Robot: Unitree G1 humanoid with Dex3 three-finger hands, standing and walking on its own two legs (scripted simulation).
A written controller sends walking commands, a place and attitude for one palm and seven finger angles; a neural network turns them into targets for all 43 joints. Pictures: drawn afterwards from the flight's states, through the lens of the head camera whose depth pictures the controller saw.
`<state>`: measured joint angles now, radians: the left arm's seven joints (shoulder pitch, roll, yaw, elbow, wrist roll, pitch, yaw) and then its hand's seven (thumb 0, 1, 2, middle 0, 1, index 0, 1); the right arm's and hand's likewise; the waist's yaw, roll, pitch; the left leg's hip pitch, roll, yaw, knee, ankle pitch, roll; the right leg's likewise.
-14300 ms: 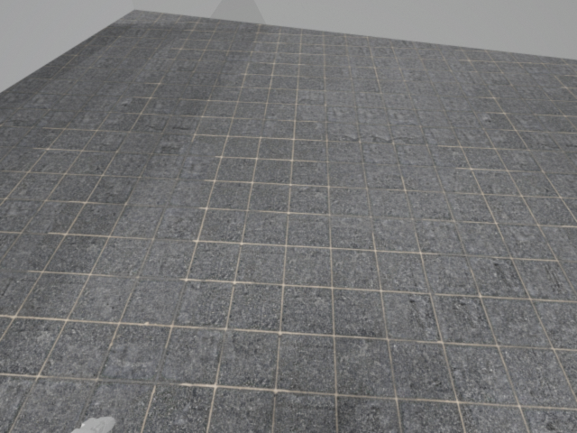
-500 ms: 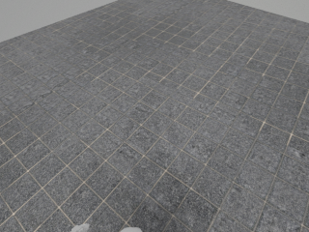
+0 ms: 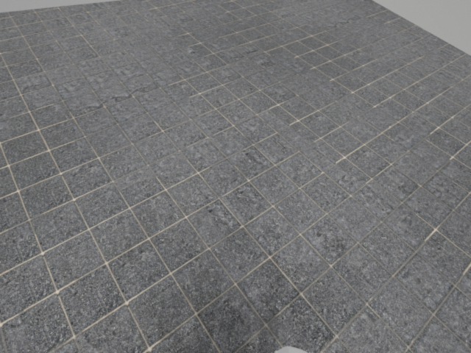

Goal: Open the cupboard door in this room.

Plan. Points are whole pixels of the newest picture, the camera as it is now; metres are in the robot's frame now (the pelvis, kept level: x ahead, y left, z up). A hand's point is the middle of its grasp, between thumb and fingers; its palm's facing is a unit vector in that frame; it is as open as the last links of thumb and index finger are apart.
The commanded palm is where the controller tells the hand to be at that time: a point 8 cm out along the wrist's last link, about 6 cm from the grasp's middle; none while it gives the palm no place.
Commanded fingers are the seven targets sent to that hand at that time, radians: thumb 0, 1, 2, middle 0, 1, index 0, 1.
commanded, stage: turn or walk to find it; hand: left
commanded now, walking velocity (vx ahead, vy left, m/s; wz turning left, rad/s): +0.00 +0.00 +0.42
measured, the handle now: out of the picture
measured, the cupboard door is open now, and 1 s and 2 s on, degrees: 0 0 0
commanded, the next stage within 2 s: none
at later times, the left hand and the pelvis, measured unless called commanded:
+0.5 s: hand out of the picture +0.02 +0.15 -0.14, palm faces +0.22 -0.93 -0.28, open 7.4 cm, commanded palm none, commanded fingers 0.00 0.90 0.90 -0.20 -0.30 -0.20 -0.30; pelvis -0.02 -0.05 +0.01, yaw +13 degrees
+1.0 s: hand out of the picture -0.10 +0.19 -0.17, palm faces +0.46 -0.85 -0.25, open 7.4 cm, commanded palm none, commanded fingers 0.00 0.90 0.90 -0.20 -0.30 -0.20 -0.30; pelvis -0.06 -0.03 +0.00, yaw +25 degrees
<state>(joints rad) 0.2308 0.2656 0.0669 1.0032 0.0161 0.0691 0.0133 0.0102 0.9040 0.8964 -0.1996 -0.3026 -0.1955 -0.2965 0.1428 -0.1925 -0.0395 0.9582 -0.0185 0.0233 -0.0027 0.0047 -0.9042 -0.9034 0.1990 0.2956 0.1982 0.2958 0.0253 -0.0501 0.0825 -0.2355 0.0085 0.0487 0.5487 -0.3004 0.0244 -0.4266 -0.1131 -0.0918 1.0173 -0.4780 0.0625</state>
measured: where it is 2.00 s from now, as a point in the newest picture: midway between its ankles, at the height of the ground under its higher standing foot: outside the picture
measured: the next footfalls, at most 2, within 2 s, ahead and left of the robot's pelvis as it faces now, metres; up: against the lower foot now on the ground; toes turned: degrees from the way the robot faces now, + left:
right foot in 0.30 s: +0.04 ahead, -0.14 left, +0.00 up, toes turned +3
left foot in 0.78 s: -0.07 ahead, +0.10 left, +0.00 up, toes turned +25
